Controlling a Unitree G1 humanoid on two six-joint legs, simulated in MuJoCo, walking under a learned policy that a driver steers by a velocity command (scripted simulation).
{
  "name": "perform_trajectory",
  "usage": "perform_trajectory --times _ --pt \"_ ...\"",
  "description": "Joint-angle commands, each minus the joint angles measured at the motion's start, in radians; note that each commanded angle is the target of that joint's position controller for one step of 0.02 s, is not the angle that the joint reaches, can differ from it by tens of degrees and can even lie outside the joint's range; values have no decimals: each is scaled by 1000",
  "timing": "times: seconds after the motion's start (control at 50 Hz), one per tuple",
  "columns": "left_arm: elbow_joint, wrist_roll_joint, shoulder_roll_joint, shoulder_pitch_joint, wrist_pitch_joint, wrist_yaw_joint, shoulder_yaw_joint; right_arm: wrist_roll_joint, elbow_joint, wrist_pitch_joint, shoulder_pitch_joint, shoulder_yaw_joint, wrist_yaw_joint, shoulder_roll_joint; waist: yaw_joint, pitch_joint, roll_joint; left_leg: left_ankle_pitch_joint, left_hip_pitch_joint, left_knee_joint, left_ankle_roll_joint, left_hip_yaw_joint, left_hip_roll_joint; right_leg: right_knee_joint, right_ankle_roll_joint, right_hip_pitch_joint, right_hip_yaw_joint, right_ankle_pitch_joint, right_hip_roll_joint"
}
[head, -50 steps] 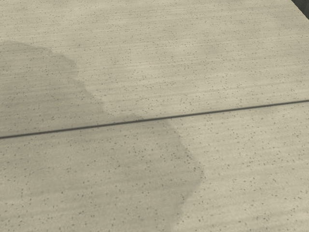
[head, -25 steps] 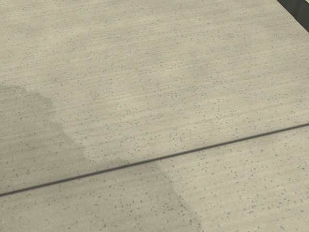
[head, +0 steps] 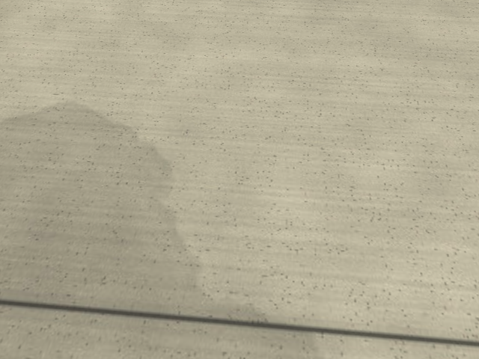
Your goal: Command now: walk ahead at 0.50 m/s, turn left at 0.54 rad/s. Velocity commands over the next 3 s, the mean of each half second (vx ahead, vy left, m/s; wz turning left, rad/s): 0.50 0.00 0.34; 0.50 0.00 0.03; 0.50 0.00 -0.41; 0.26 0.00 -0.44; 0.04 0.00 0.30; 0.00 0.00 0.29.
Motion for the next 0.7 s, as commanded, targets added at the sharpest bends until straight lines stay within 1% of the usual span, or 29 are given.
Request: perform_trajectory --times 0.02,0.04,0.06,0.08,0.1,0.12,0.14,0.16,0.18,0.2,0.24,0.3,0.36,0.4,0.42,0.44,0.46,0.48,0.5,0.52,0.54,0.56,0.58,0.6,0.62,0.64,0.66,0.7 --pt "-171 -4 150 -100 -28 -21 31 28 39 14 373 -94 -26 -298 -161 -316 100 -64 758 -298 293 -869 397 765 1 -716 279 -30 86" --pt "-198 -11 137 -165 -44 -26 25 34 45 17 315 -87 -35 -265 -133 -170 53 -14 657 -320 255 -705 382 715 -9 -790 318 79 13" --pt "-193 -14 138 -154 -54 -24 23 38 44 14 270 -73 -37 -205 -90 -91 -12 88 523 -340 208 -609 342 612 -8 -741 310 147 -23" --pt "-183 -3 137 -144 -47 -22 26 37 37 8 223 -63 -40 -172 -47 -46 -44 184 423 -352 168 -526 287 537 0 -679 310 164 -45" --pt "-182 15 132 -121 -27 -23 25 43 32 0 196 -54 -44 -147 -15 -47 -35 258 356 -364 151 -463 244 491 17 -613 312 167 -54" --pt "-181 25 122 -107 -7 -27 24 46 29 -11 195 -49 -43 -143 -1 -59 -21 305 324 -369 144 -430 223 453 31 -573 311 164 -56" --pt "-183 29 111 -100 9 -32 22 48 34 -22 208 -49 -41 -148 8 -66 -17 351 312 -374 142 -400 208 422 41 -564 297 167 -55" --pt "-187 28 100 -108 19 -36 19 47 40 -30 224 -51 -39 -160 10 -62 -6 371 295 -385 136 -372 194 383 49 -566 282 191 -55" --pt "-198 27 95 -138 24 -39 17 45 45 -35 244 -52 -38 -169 2 -53 6 370 285 -399 125 -355 183 339 55 -578 271 231 -59" --pt "-213 26 93 -180 26 -42 16 44 52 -37 267 -51 -37 -170 -12 -37 17 370 286 -412 111 -343 175 289 58 -598 262 279 -63" --pt "-237 23 94 -260 27 -45 13 44 65 -39 310 -46 -35 -159 -43 -19 37 379 317 -421 75 -326 160 180 56 -632 253 373 -64" --pt "-266 15 93 -354 24 -51 8 43 81 -41 369 -42 -37 -161 -87 -17 57 413 402 -413 38 -316 164 51 41 -655 244 471 -47" --pt "-296 9 96 -441 17 -55 3 34 96 -41 412 -37 -44 -163 -119 -2 60 431 488 -398 35 -322 187 -44 20 -673 232 494 -22" --pt "-314 7 102 -476 11 -56 2 27 104 -41 425 -34 -50 -168 -124 12 66 462 534 -382 37 -332 213 -98 -2 -662 228 467 -3" --pt "-318 6 108 -471 8 -57 3 24 107 -41 419 -34 -53 -175 -112 17 71 497 549 -368 33 -335 228 -123 -17 -639 231 439 6" --pt "-314 6 116 -440 4 -55 6 22 107 -42 400 -35 -57 -183 -88 16 75 562 548 -345 21 -327 236 -152 -35 -586 230 403 20" --pt "-295 5 128 -376 1 -50 12 21 104 -45 375 -35 -59 -192 -53 -5 81 689 538 -292 4 -313 234 -177 -54 -488 223 362 47" --pt "-263 3 147 -275 -3 -41 23 19 106 -47 362 -37 -59 -202 -10 -56 83 814 532 -185 -9 -299 221 -197 -73 -363 212 324 83" --pt "-213 8 166 -118 -12 -29 34 21 107 -47 347 -35 -55 -201 66 -138 48 804 483 -1 -26 -258 179 -261 -99 -167 210 361 88" --pt "-184 31 229 49 -19 -13 51 29 82 -52 353 -22 -51 -162 123 -258 -32 521 306 271 -42 -227 129 -272 -149 83 408 268 -98" --pt "-170 42 335 96 -14 -18 79 65 74 -52 483 -9 -44 -75 64 -360 -277 -217 -25 633 -88 -150 -71 -369 -293 303 901 220 -362" --pt "-172 4 252 19 -2 -31 64 30 89 -48 440 -23 -50 -160 41 -290 -141 -317 -122 718 -70 -249 -36 -443 -284 218 993 168 -337" --pt "-190 -6 189 -85 -2 -35 48 27 74 -48 368 -25 -45 -156 9 -141 -67 -232 -148 705 -70 -248 18 -451 -266 76 813 170 -305" --pt "-190 -1 142 -130 -8 -38 36 25 62 -50 317 -17 -39 -137 -2 -80 -15 -178 -134 655 -73 -235 54 -480 -242 -23 701 261 -255" --pt "-179 0 125 -139 -14 -35 29 21 58 -42 300 -16 -34 -124 -21 -51 -34 -158 -111 605 -78 -222 81 -501 -215 -81 613 331 -210" --pt "-161 -3 108 -138 -19 -32 22 10 59 -30 311 -13 -27 -115 -43 -45 -62 -145 -70 565 -90 -212 99 -522 -193 -129 546 387 -173" --pt "-148 -4 110 -120 -27 -32 21 6 65 -20 322 -10 -20 -103 -50 -54 -78 -135 -47 548 -100 -199 100 -533 -192 -143 514 442 -162" --pt "-121 -12 126 -79 -40 -35 26 3 60 -9 301 -6 -12 -90 -57 -49 -72 -110 -73 508 -118 -173 116 -560 -203 -146 468 499 -152"
Next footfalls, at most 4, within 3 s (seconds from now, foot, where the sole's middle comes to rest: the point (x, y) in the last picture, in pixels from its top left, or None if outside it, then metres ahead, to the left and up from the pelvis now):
0.50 right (285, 353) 0.47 -0.08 -0.75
1.04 left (199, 270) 0.70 0.17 -0.75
1.60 right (262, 197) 0.98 -0.02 -0.75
2.14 left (223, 165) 1.11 0.12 -0.75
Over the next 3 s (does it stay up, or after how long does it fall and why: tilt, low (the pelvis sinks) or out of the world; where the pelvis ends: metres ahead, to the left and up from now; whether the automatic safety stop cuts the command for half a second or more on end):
stays up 0.98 0.03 0.03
